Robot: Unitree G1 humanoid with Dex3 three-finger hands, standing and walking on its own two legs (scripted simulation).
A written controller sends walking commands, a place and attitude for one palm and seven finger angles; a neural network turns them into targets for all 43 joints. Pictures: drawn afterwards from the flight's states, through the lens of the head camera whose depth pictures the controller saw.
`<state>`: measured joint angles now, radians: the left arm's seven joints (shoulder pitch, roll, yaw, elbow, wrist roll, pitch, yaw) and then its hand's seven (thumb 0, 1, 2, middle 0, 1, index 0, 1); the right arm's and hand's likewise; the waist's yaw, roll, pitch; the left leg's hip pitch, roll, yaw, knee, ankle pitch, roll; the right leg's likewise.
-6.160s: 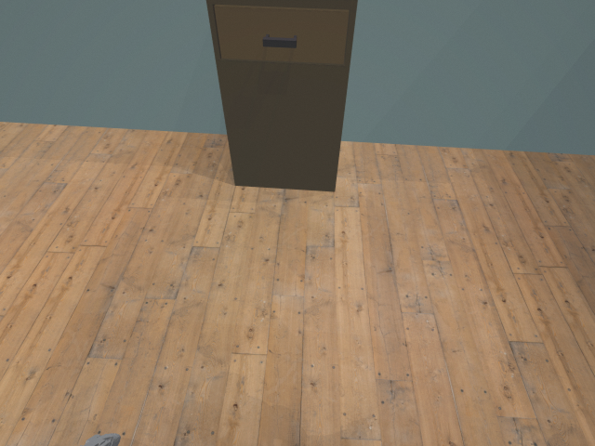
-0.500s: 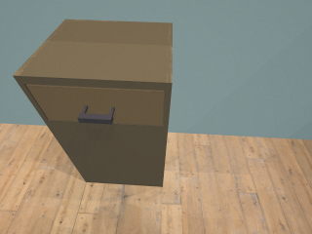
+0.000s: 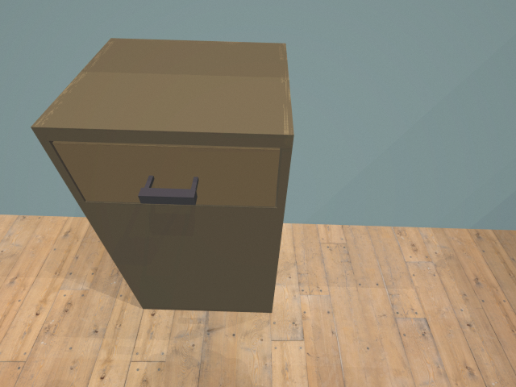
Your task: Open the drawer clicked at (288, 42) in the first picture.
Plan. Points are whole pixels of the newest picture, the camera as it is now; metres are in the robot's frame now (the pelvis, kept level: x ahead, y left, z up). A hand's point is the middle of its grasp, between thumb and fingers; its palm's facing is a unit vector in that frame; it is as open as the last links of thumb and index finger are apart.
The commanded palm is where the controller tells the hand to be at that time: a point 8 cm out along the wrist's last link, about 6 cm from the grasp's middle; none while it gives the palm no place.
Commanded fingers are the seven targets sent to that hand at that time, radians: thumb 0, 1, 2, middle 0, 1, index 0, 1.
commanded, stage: look again from close up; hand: left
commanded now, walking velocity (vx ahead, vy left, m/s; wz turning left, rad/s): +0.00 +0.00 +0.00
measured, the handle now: (170, 188) +0.51 +0.22 -0.02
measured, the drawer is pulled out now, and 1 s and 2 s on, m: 0.00 0.00 0.00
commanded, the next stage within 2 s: raise the hand with hooked fingers in 0.18 s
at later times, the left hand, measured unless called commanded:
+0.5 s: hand (125, 366) +0.16 +0.21 -0.05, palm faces -0.04 -0.54 -0.84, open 7.7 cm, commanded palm +0.11 +0.24 -0.03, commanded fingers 0.00 0.62 0.78 -0.22 -0.48 -0.22 -0.48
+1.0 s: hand (113, 340) +0.19 +0.23 -0.01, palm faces +0.08 -0.07 -0.99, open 10.3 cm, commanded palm +0.16 +0.23 +0.04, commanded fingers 0.00 0.04 0.53 -0.26 -0.86 -0.26 -0.86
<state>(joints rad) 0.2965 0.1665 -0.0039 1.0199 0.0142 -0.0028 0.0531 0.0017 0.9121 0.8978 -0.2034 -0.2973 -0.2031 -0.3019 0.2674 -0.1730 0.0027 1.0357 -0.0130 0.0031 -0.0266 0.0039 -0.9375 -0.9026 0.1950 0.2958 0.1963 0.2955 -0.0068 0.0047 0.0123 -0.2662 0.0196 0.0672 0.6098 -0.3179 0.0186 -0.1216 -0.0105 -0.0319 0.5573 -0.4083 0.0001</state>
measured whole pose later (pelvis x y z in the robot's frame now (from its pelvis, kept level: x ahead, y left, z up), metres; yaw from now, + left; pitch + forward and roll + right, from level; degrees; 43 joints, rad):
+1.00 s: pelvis -0.04 -0.04 -0.04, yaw +2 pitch +9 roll +0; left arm 0.23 0.41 0.00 0.03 0.99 0.00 0.36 0.00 0.25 0.62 -0.27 -0.71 -0.27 -0.72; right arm 0.07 -0.18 0.02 0.59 -0.05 0.09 -0.02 0.01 -0.91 -0.90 0.20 0.30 0.20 0.30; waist 0.07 0.05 -0.10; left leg -0.69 0.05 0.00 0.89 -0.35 -0.03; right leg -0.57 0.02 -0.08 0.93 -0.51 -0.06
